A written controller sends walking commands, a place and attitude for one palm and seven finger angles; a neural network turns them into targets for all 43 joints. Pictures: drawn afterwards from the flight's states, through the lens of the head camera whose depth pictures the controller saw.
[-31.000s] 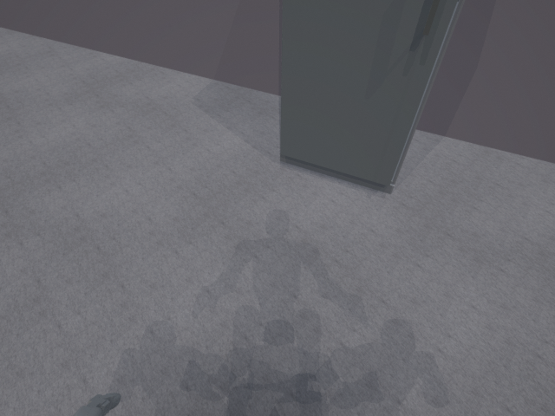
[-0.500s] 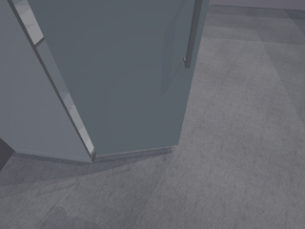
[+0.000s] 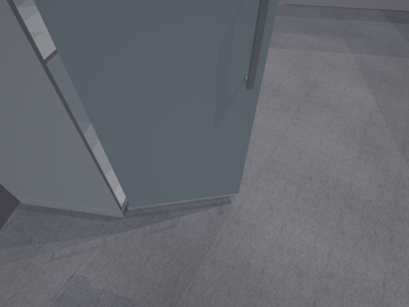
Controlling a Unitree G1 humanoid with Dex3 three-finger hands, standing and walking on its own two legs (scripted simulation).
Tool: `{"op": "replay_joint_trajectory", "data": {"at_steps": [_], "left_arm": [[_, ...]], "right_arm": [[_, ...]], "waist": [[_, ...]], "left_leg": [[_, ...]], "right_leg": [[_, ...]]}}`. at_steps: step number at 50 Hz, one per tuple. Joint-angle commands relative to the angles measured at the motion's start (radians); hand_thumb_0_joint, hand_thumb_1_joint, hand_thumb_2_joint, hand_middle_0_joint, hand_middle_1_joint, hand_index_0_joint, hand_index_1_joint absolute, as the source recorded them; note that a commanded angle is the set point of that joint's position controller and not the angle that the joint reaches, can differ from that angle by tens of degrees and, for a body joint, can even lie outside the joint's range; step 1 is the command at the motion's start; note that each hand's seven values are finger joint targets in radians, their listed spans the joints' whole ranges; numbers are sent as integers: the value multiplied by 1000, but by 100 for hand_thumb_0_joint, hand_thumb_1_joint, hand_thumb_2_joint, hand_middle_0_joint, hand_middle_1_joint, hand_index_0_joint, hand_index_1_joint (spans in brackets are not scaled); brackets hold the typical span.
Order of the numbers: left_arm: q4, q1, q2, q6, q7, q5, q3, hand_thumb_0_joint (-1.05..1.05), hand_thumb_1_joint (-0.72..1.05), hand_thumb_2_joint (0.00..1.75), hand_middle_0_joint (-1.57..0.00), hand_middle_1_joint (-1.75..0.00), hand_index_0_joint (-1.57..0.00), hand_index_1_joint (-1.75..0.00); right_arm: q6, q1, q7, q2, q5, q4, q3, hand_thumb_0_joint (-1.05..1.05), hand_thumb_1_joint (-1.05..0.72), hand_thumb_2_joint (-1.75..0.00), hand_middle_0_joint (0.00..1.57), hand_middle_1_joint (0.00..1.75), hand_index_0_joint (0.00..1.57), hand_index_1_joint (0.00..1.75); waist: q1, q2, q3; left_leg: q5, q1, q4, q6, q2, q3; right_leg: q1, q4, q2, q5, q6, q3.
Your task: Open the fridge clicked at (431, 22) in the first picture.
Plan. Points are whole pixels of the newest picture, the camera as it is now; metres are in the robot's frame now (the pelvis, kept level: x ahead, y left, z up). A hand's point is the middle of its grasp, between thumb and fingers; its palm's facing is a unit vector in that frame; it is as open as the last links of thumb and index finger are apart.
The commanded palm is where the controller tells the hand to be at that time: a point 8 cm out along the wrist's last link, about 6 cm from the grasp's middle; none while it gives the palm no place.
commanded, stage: look to check the result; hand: right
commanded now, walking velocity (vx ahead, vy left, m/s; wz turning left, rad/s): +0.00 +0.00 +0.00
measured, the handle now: (256, 33) +0.73 -0.09 +0.18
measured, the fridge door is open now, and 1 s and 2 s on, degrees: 73 73 73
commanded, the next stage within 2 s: stand and wait in 0.02 s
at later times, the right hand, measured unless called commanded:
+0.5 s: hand out of the picture +0.06 -0.21 -0.17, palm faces -0.01 +0.96 -0.28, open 7.4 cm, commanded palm none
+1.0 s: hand out of the picture +0.08 -0.20 -0.16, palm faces -0.02 +0.95 -0.31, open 7.4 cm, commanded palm none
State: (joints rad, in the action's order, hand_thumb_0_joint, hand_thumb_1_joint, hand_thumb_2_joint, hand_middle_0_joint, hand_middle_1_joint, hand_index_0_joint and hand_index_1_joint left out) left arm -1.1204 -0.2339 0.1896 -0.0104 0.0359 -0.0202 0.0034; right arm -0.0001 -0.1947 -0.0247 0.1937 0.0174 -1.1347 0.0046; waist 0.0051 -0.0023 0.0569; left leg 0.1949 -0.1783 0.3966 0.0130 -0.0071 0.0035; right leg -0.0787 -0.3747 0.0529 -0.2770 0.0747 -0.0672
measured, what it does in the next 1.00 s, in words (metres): stands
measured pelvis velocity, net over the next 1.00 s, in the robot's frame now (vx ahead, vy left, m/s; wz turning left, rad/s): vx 0.00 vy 0.03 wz -0.02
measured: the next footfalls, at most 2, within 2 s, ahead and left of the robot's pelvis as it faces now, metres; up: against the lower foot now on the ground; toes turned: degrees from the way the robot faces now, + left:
none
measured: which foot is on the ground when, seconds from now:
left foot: down 0.00-1.00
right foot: down 0.00-1.00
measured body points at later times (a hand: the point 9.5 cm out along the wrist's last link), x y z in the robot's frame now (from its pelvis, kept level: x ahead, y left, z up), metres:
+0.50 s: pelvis +0.00 +0.01 +0.00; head +0.02 +0.01 +0.45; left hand +0.05 +0.28 -0.15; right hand +0.06 -0.26 -0.15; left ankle +0.01 +0.13 -0.74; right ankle -0.04 -0.06 -0.74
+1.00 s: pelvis +0.00 +0.03 +0.01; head +0.02 +0.03 +0.45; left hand +0.07 +0.32 -0.13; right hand +0.08 -0.25 -0.13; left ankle +0.01 +0.13 -0.74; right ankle -0.04 -0.06 -0.74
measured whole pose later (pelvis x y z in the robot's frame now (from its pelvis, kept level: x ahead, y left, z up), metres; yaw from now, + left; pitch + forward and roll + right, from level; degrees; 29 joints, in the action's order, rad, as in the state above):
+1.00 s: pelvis +0.00 +0.03 +0.01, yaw -1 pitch -1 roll +0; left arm -1.12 -0.12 0.32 -0.01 0.01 -0.02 0.00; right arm -0.02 -0.08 -0.01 0.31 0.02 -1.13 0.00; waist 0.01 0.01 0.05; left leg 0.15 -0.15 0.31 -0.03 0.02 -0.03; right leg -0.05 -0.29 0.02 -0.22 0.03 -0.04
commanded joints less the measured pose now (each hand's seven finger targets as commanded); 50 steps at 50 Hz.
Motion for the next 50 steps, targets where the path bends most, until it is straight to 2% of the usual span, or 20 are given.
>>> {"op": "replay_joint_trajectory", "data": {"at_steps": [1, 9, 15, 23, 28, 31, 38, 42, 50], "left_arm": [[29, -39, 149, -12, 11, 2, 28, 0, 90, 90, -20, -30, -20, -30], [35, -2, 185, -14, 10, 1, 32, 0, 90, 90, -20, -30, -20, -30], [41, 24, 212, -12, 7, 3, 35, 0, 90, 90, -20, -30, -20, -30], [42, 59, 243, -13, 4, 2, 36, 0, 90, 90, -20, -30, -20, -30], [45, 81, 260, -10, 0, 2, 37, 0, 90, 90, -20, -30, -20, -30], [45, 93, 272, -11, -3, 3, 37, 0, 90, 90, -20, -30, -20, -30], [48, 111, 296, -15, -4, 2, 36, 0, 90, 90, -20, -30, -20, -30], [48, 123, 302, -13, -6, 2, 36, 0, 90, 90, -20, -30, -20, -30], [50, 129, 318, -13, -9, 3, 35, 0, 90, 90, -20, -30, -20, -30]], "right_arm": [[-16, -13, -3, 136, -4, 41, 26, 0, -90, -90, 20, 30, 20, 30], [-17, 23, 0, 169, -5, 50, 30, 0, -90, -90, 20, 30, 20, 30], [-21, 48, 1, 200, -4, 57, 32, 0, -90, -90, 20, 30, 20, 30], [-23, 79, 4, 228, -5, 61, 35, 0, -90, -90, 20, 30, 20, 30], [-24, 102, 6, 245, -4, 59, 34, 0, -90, -90, 20, 30, 20, 30], [-29, 111, 7, 262, -4, 61, 34, 0, -90, -90, 20, 30, 20, 30], [-35, 126, 8, 281, -6, 63, 37, 0, -90, -90, 20, 30, 20, 30], [-35, 137, 9, 291, -6, 61, 36, 0, -90, -90, 20, 30, 20, 30], [-41, 149, 10, 309, -6, 63, 37, 0, -90, -90, 20, 30, 20, 30]], "waist": [[5, 9, -15], [3, 22, -45], [3, 0, -45], [3, 19, -69], [5, 2, -41], [7, -8, -59], [8, 10, -105], [7, 10, -83], [9, -11, -97]], "left_leg": [[-176, 21, -30, -57, -91, 61], [-196, 39, -23, -58, -91, 58], [-207, 45, -36, -60, -95, 66], [-226, 58, -39, -61, -101, 63], [-189, 48, -67, -60, -103, 76], [-192, 58, -82, -60, -110, 84], [-262, 87, -79, -65, -115, 85], [-237, 78, -94, -64, -117, 89], [-243, 93, -115, -64, -119, 102]], "right_leg": [[-42, 85, -167, 256, -26, 128], [-24, 92, -172, 305, -35, 135], [-24, 95, -173, 295, -35, 138], [-3, 103, -177, 324, -41, 137], [-20, 124, -178, 245, -40, 140], [-12, 123, -176, 224, -37, 140], [12, 119, -180, 284, -41, 137], [2, 129, -181, 247, -43, 136], [6, 131, -181, 232, -44, 139]]}}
